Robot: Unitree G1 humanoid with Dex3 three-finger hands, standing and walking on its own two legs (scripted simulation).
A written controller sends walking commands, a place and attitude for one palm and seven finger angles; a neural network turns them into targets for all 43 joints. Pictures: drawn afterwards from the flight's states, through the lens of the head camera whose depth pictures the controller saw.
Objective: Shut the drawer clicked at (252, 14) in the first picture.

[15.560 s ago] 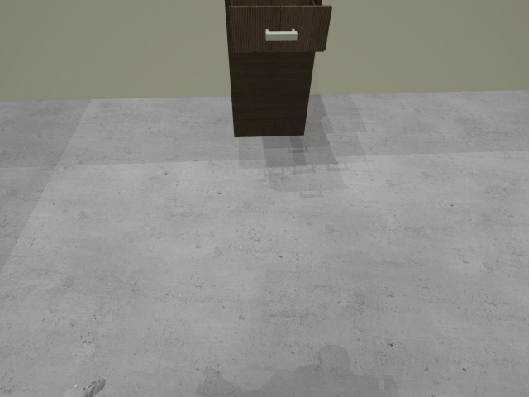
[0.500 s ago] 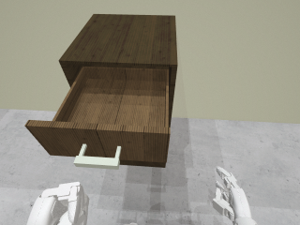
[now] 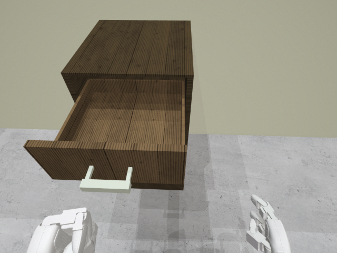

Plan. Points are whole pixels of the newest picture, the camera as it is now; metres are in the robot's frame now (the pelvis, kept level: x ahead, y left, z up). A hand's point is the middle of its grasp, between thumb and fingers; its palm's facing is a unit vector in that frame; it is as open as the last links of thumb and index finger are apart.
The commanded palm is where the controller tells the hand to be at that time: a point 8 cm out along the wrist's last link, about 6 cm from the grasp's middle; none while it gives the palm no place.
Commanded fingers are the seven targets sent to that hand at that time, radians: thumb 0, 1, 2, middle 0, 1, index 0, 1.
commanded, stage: bring the fist close to the handle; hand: left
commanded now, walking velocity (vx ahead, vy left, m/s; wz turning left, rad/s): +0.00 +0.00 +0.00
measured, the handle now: (108, 178) +0.29 +0.18 +0.02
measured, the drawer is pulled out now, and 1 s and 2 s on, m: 0.29 0.29 0.27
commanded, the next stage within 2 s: push the drawer shut in 1.48 s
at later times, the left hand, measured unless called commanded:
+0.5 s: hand (103, 231) +0.16 +0.14 +0.07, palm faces +0.03 -1.00 -0.03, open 3.3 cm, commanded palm +0.12 +0.20 +0.08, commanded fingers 0.00 0.90 0.90 -1.40 -1.60 -1.40 -1.60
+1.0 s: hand (118, 219) +0.19 +0.13 +0.02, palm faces +0.02 -1.00 -0.02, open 3.3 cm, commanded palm +0.17 +0.19 +0.03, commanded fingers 0.00 0.90 0.90 -1.40 -1.60 -1.40 -1.60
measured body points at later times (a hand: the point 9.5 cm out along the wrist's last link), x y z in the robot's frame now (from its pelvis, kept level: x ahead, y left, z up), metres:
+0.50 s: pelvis +0.00 -0.01 -0.01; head +0.03 -0.02 +0.44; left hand +0.15 +0.19 +0.08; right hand +0.19 -0.24 -0.07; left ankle +0.01 +0.09 -0.69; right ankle +0.00 -0.09 -0.69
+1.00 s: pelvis +0.00 -0.01 -0.03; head +0.06 -0.01 +0.41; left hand +0.19 +0.18 +0.03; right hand +0.19 -0.24 -0.11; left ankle +0.01 +0.09 -0.69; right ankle +0.00 -0.09 -0.69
